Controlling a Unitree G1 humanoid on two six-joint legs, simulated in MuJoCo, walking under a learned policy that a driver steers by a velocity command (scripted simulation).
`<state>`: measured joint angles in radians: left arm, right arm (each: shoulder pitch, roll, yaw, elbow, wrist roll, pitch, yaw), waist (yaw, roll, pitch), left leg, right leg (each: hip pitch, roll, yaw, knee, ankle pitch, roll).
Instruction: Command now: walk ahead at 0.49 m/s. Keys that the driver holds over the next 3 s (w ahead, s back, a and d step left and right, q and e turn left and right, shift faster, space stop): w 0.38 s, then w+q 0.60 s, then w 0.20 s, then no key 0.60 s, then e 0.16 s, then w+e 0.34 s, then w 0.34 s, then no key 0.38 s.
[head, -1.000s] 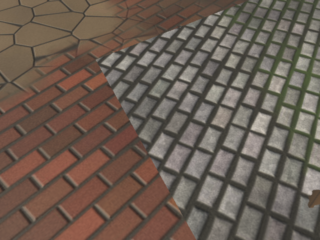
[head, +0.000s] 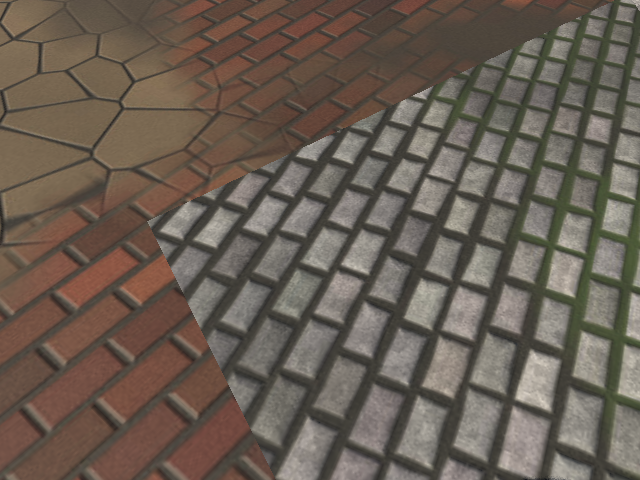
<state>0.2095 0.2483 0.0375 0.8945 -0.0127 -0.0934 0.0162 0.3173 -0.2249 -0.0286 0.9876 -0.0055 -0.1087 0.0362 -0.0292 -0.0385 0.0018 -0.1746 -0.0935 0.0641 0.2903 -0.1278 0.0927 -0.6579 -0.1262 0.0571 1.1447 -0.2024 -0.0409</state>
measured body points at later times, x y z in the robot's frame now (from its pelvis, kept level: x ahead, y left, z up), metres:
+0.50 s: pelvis +0.28 -0.08 +0.00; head +0.29 -0.10 +0.45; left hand +0.33 +0.18 -0.12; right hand +0.36 -0.35 -0.14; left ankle +0.27 +0.08 -0.65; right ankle +0.30 -0.16 -0.74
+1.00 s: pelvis +0.54 +0.00 -0.02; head +0.58 +0.02 +0.43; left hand +0.54 +0.28 -0.14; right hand +0.74 -0.22 -0.13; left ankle +0.58 +0.08 -0.74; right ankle +0.46 -0.18 -0.63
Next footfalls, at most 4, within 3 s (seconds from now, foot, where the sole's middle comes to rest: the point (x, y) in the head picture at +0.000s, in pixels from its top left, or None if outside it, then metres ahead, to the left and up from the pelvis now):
0.30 right None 0.34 -0.17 -0.78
0.88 left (283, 434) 0.62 0.09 -0.78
1.36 right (317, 305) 0.96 0.01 -0.78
1.70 left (233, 358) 0.81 0.21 -0.78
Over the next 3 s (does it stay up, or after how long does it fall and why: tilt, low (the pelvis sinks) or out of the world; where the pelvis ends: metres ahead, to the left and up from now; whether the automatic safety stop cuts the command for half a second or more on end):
stays up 1.24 0.14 0.00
